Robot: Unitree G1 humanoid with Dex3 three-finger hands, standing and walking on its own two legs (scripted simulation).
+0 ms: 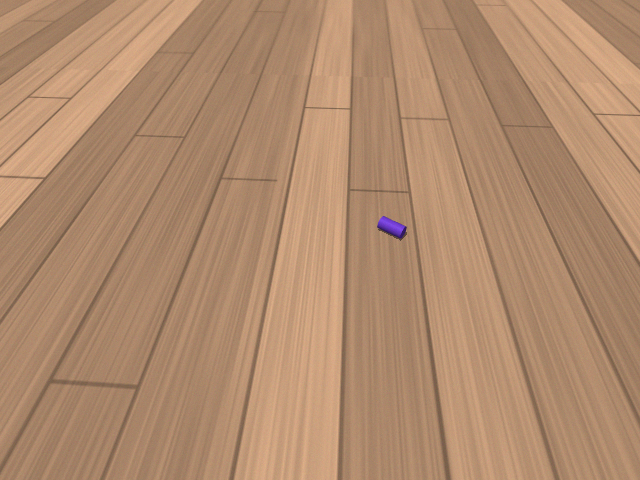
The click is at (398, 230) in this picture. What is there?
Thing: lying can
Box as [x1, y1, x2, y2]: [377, 216, 406, 238]
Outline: 382,216 378,222 377,227 400,238 403,235 406,227
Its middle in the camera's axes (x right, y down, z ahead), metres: +0.32 -0.08 +1.73
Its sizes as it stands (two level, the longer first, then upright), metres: 0.115 0.060 0.060
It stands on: the floor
